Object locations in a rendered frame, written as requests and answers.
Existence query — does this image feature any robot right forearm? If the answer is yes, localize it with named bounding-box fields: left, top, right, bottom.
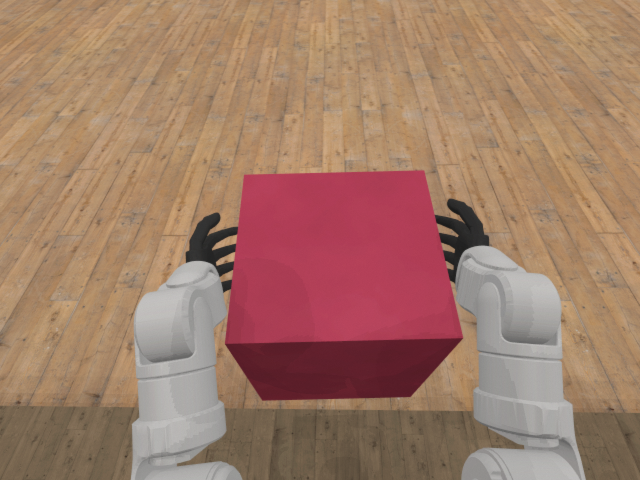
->
left=455, top=246, right=586, bottom=480

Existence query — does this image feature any robot right hand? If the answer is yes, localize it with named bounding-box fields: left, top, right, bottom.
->
left=435, top=199, right=489, bottom=283

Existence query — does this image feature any robot left forearm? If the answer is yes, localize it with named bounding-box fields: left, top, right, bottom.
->
left=131, top=261, right=227, bottom=480

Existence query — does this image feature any carton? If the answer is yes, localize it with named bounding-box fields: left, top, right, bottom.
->
left=225, top=170, right=463, bottom=401

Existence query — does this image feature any robot left hand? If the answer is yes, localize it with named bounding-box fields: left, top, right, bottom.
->
left=186, top=212, right=238, bottom=293

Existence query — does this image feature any robot right upper arm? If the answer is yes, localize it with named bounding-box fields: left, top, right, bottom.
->
left=461, top=448, right=580, bottom=480

